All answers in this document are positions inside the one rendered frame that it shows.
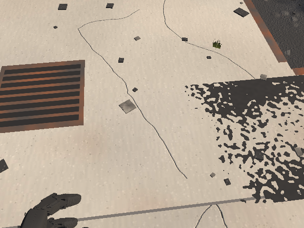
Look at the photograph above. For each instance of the left robot hand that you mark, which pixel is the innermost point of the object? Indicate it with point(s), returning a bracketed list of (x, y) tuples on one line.
[(37, 217)]

